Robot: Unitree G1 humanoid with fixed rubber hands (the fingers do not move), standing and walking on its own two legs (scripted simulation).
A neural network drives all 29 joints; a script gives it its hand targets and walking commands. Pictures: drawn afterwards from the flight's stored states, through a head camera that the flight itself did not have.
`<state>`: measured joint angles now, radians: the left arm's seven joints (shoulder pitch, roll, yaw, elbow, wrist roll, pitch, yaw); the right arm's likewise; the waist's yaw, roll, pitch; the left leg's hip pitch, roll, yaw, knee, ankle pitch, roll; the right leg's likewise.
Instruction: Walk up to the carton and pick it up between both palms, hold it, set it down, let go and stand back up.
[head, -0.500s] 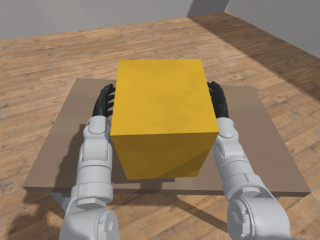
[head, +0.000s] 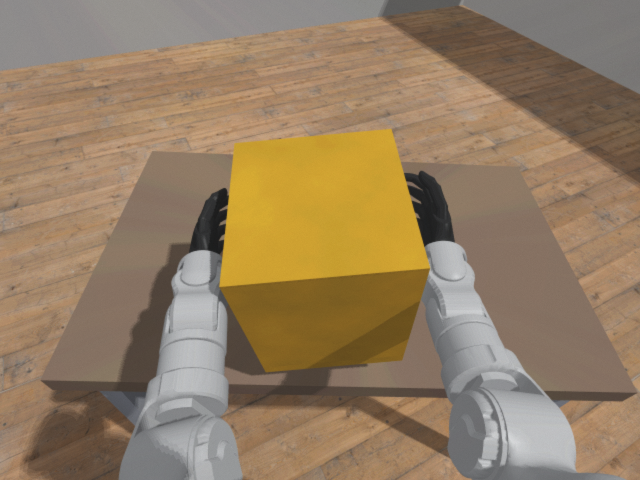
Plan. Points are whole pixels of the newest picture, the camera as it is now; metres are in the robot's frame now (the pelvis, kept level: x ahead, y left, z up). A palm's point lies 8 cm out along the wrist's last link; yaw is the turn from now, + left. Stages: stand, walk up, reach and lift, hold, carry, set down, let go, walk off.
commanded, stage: set down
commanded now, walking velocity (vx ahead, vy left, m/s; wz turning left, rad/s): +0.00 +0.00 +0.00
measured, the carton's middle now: (324, 259) +0.39 +0.02 +0.06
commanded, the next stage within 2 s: none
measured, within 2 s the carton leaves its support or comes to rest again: neither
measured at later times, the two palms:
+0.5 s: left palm (214, 261) +0.38 +0.17 +0.06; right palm (432, 241) +0.40 -0.12 +0.09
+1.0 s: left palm (215, 270) +0.38 +0.17 +0.04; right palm (428, 247) +0.40 -0.12 +0.08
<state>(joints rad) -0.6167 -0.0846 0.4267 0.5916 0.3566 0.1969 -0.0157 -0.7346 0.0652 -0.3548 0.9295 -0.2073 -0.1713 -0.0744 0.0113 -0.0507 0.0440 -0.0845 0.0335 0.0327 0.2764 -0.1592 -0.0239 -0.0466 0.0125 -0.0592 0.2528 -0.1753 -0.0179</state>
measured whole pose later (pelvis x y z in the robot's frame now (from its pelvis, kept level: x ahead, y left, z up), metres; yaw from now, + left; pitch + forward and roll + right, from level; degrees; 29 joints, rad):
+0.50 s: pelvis -0.01 +0.00 +0.00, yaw -2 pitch +3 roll +0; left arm -0.66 -0.10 0.49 0.73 0.37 0.10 0.01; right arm -0.77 0.06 -0.46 0.98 -0.30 -0.19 -0.03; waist 0.04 -0.04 0.01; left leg -0.19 0.04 0.06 0.28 -0.15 -0.02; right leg -0.16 0.02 -0.03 0.26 -0.15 -0.02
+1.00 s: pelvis -0.01 +0.01 +0.00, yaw -2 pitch +6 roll +0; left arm -0.65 -0.11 0.52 0.79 0.40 0.01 0.02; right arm -0.77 0.09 -0.54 0.96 -0.40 -0.21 0.00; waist 0.04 -0.04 -0.01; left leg -0.24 0.04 0.07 0.29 -0.15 -0.01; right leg -0.22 0.01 -0.03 0.28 -0.15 -0.01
